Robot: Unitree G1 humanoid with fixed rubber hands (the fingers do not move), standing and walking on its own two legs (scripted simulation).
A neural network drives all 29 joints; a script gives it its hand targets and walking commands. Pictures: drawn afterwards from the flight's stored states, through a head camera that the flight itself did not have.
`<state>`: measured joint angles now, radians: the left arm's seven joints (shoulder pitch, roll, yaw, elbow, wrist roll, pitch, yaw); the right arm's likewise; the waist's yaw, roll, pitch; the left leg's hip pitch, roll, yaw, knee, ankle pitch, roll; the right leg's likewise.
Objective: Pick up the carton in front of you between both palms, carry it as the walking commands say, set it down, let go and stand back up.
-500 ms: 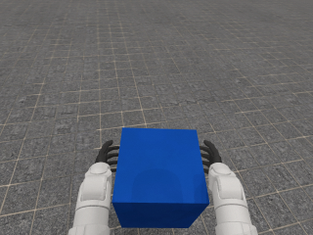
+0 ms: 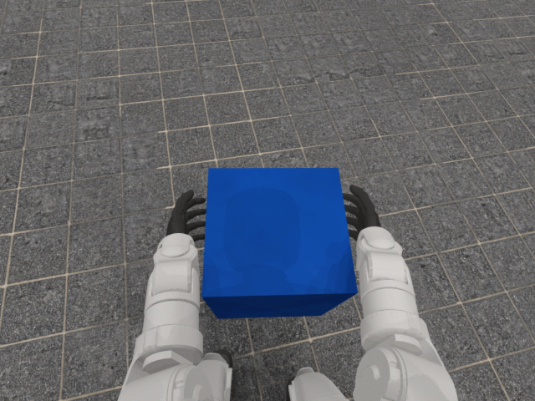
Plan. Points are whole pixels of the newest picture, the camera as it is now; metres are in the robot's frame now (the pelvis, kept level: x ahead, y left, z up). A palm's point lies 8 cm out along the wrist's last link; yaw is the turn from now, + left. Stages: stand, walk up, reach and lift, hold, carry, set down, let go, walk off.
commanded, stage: set down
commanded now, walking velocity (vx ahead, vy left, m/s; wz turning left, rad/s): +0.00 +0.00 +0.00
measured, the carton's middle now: (271, 251) +0.36 -0.02 -0.11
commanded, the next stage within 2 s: none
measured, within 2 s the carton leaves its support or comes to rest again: rests again in 2.00 s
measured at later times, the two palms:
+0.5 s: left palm (193, 251) +0.40 +0.14 -0.21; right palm (332, 243) +0.41 -0.16 -0.20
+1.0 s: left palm (196, 262) +0.42 +0.16 -0.38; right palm (310, 254) +0.44 -0.14 -0.36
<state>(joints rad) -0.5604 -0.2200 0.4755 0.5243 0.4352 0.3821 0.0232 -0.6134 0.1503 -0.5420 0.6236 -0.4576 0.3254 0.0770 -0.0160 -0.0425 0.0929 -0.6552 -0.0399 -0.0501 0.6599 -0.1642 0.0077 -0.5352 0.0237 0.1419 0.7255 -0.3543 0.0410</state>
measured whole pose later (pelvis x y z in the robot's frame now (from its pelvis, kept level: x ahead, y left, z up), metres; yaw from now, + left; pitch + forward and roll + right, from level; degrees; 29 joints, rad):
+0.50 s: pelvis -0.02 -0.03 -0.13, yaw -2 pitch +40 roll -2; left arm -0.74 -0.08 0.45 0.56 0.29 0.28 0.01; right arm -0.76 0.12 -0.46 0.61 -0.21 0.25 -0.05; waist 0.02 -0.04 -0.20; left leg -1.65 -0.04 -0.13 1.28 -0.32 -0.06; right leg -1.52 0.13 0.09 1.36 -0.54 0.04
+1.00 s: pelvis -0.05 -0.01 -0.26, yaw -5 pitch +47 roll -5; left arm -0.99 0.04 0.42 0.66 0.19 0.25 0.07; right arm -1.04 -0.01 -0.40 0.76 -0.11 0.19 -0.10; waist 0.04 -0.05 -0.12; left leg -2.15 -0.09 -0.15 1.70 -0.38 -0.08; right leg -2.00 0.18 0.08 1.79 -0.62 0.10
